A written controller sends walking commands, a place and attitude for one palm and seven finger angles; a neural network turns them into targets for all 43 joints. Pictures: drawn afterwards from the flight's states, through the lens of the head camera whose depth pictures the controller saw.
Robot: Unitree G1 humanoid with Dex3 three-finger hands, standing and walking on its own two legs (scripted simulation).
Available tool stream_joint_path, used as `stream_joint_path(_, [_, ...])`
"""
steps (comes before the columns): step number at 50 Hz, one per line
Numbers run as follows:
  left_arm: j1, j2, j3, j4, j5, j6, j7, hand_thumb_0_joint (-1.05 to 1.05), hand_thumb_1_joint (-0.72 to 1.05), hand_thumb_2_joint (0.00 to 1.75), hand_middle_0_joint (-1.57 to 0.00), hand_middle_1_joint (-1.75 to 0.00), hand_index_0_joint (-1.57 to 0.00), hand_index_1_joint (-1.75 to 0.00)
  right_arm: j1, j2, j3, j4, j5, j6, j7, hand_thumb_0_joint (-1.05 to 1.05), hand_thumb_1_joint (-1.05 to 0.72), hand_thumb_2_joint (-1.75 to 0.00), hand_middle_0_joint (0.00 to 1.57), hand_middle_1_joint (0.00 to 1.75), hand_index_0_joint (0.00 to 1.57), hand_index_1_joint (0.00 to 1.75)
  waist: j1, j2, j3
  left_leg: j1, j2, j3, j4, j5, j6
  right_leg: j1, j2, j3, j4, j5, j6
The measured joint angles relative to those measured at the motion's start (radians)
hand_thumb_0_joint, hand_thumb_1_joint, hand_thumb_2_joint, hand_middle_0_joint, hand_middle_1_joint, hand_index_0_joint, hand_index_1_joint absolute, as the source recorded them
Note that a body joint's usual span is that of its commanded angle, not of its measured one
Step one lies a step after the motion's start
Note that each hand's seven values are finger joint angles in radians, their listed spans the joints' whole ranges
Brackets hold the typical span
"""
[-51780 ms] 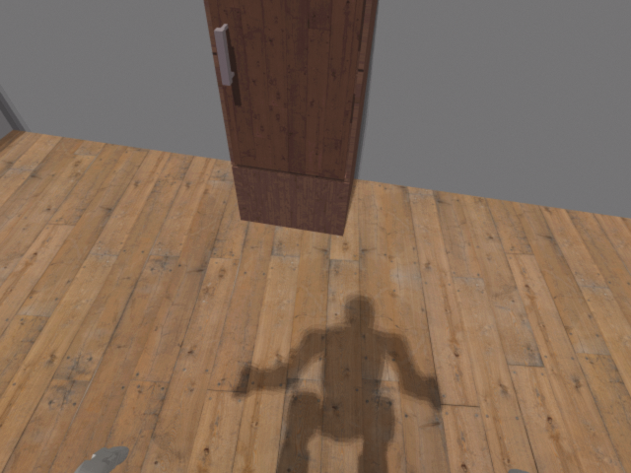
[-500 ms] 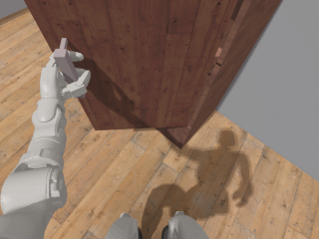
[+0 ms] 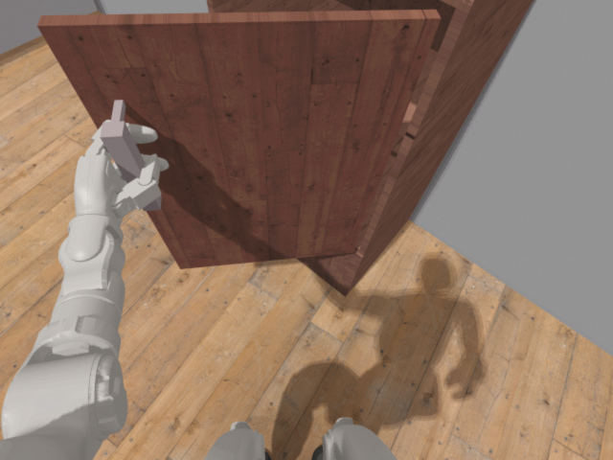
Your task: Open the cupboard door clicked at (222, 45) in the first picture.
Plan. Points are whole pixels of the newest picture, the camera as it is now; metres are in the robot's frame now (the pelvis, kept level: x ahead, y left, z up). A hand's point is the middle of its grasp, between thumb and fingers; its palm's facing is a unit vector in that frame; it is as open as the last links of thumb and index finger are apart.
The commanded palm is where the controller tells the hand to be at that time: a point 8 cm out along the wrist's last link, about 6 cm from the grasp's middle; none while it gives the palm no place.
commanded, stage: pull the door open along its arc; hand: left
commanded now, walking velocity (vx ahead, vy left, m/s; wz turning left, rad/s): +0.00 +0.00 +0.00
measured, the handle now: (136, 159) +0.50 +0.21 +0.05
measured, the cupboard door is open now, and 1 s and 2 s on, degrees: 47 84 84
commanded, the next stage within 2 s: open thumb and fingers to let go in 0.70 s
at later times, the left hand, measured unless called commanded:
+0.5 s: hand (213, 313) +0.28 +0.09 +0.06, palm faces +0.33 -0.94 +0.05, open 6.2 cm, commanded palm +0.22 +0.17 +0.06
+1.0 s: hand (250, 334) +0.26 +0.05 +0.06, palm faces +0.48 -0.88 -0.04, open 6.6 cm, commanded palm +0.21 +0.10 +0.06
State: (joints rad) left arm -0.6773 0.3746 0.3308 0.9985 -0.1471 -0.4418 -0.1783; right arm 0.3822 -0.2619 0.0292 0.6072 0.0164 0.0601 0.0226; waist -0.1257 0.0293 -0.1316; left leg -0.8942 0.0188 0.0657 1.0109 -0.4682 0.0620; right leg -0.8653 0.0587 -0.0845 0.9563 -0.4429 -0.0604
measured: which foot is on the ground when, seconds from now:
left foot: down 0.00-1.00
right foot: down 0.00-1.00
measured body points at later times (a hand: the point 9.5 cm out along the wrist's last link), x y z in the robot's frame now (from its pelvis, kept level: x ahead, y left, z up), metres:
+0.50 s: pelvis +0.01 -0.01 +0.01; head +0.06 -0.02 +0.46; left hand +0.26 +0.14 +0.06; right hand +0.22 -0.21 -0.08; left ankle +0.00 +0.08 -0.67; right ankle +0.00 -0.09 -0.67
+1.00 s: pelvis +0.00 -0.08 +0.00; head +0.05 -0.10 +0.45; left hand +0.23 +0.10 +0.06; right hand +0.18 -0.29 -0.11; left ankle +0.00 +0.08 -0.67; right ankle +0.00 -0.09 -0.67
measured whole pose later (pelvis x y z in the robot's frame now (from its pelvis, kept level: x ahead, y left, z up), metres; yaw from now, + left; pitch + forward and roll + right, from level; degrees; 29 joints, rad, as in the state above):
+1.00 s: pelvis +0.00 -0.08 +0.00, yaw +5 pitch +12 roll +3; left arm 0.23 -0.06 -0.15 0.05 0.04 -0.33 0.49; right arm 0.21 -0.22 0.00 0.59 -0.05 -0.02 0.00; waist 0.00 0.02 -0.12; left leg -0.73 -0.02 -0.03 0.96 -0.44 -0.02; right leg -0.72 0.04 -0.15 0.98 -0.49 -0.15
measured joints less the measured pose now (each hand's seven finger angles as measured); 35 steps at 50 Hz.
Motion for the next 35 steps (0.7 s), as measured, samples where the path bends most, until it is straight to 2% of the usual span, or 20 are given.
stream_joint_path(5, [0.160, -0.056, -0.038, -0.164, -0.033, 0.018, 0.000, 0.01, 0.72, 0.75, -0.37, -1.35, -0.37, -1.35, 0.001, 0.004, -0.006, -0.027, 0.011, 0.005, 0.009, 0.01, -0.91, -0.90, 0.20, 0.30, 0.20, 0.30, 0.022, 0.001, -0.011, 0.057, -0.001, 0.012, -0.039, 0.002, 0.001, 0.050, 0.002, 0.015, -0.032, 0.004, 0.002])
stream_joint_path(10, [0.387, -0.131, -0.113, -0.401, -0.062, 0.034, 0.009, 0.01, 0.69, 0.72, -0.37, -1.35, -0.37, -1.35, -0.019, 0.006, -0.014, -0.060, 0.018, -0.005, 0.021, 0.01, -0.91, -0.90, 0.20, 0.30, 0.20, 0.30, 0.051, 0.005, -0.016, 0.121, -0.006, 0.022, -0.075, 0.004, 0.003, 0.107, -0.001, 0.027, -0.059, 0.003, 0.006])
stream_joint_path(11, [0.434, -0.153, -0.133, -0.455, -0.067, 0.043, 0.026, 0.01, 0.68, 0.71, -0.37, -1.35, -0.37, -1.35, -0.027, 0.009, -0.018, -0.065, 0.017, -0.009, 0.022, 0.01, -0.91, -0.90, 0.20, 0.30, 0.20, 0.30, 0.061, 0.003, -0.017, 0.133, -0.007, 0.025, -0.082, 0.005, 0.002, 0.117, -0.001, 0.031, -0.063, 0.003, 0.007])
stream_joint_path(14, [0.571, -0.246, -0.203, -0.620, -0.061, 0.058, 0.159, 0.03, 0.67, 0.70, -0.37, -1.35, -0.37, -1.35, -0.064, 0.017, -0.023, -0.078, 0.007, -0.025, 0.030, 0.01, -0.91, -0.90, 0.20, 0.30, 0.20, 0.30, 0.083, -0.001, -0.015, 0.159, -0.011, 0.027, -0.092, 0.005, 0.001, 0.141, -0.004, 0.034, -0.067, 0.000, 0.008])
stream_joint_path(16, [0.653, -0.307, -0.252, -0.716, -0.036, 0.063, 0.244, 0.03, 0.66, 0.70, -0.37, -1.35, -0.38, -1.35, -0.096, 0.024, -0.024, -0.087, -0.003, -0.032, 0.038, 0.01, -0.91, -0.90, 0.20, 0.30, 0.20, 0.30, 0.094, -0.004, -0.013, 0.168, -0.015, 0.026, -0.090, 0.004, 0.000, 0.148, -0.009, 0.032, -0.059, -0.006, 0.007])
stream_joint_path(19, [0.762, -0.367, -0.334, -0.831, 0.030, 0.080, 0.357, 0.03, 0.65, 0.69, -0.37, -1.35, -0.39, -1.35, -0.146, 0.040, -0.021, -0.104, -0.021, -0.032, 0.045, 0.01, -0.91, -0.90, 0.20, 0.30, 0.20, 0.30, 0.110, -0.012, -0.011, 0.178, -0.019, 0.024, -0.079, -0.002, -0.004, 0.155, -0.013, 0.030, -0.038, -0.018, 0.002])
stream_joint_path(23, [0.865, -0.408, -0.436, -0.923, 0.115, 0.108, 0.489, 0.02, 0.64, 0.68, -0.38, -1.35, -0.39, -1.35, -0.201, 0.069, -0.011, -0.122, -0.039, -0.024, 0.042, 0.01, -0.91, -0.90, 0.20, 0.30, 0.20, 0.30, 0.126, -0.015, -0.010, 0.191, -0.023, 0.013, -0.063, -0.008, -0.014, 0.169, -0.017, 0.018, -0.014, -0.034, -0.008])
stream_joint_path(27, [0.916, -0.443, -0.495, -0.956, 0.175, 0.142, 0.602, 0.01, 0.62, 0.68, -0.39, -1.35, -0.40, -1.35, -0.232, 0.096, 0.005, -0.124, -0.055, -0.018, 0.030, 0.01, -0.91, -0.90, 0.20, 0.30, 0.20, 0.30, 0.136, -0.012, -0.013, 0.202, -0.024, -0.006, -0.054, -0.009, -0.028, 0.185, -0.018, -0.001, -0.004, -0.045, -0.023])
stream_joint_path(30, [0.939, -0.462, -0.511, -0.964, 0.206, 0.161, 0.648, 0.01, 0.63, 0.68, -0.39, -1.34, -0.40, -1.35, -0.235, 0.114, 0.018, -0.117, -0.064, -0.017, 0.017, 0.01, -0.91, -0.90, 0.20, 0.30, 0.20, 0.30, 0.139, -0.010, -0.018, 0.212, -0.023, -0.020, -0.055, -0.007, -0.041, 0.198, -0.017, -0.015, -0.003, -0.049, -0.036])
stream_joint_path(35, [0.980, -0.468, -0.521, -0.979, 0.224, 0.174, 0.668, 0.01, 0.66, 0.71, -0.36, -1.33, -0.40, -1.35, -0.210, 0.122, 0.027, -0.102, -0.072, -0.026, 0.002, 0.01, -0.91, -0.90, 0.20, 0.30, 0.21, 0.30, 0.133, -0.005, -0.022, 0.230, -0.021, -0.041, -0.070, 0.002, -0.063, 0.219, -0.014, -0.035, -0.014, -0.051, -0.055])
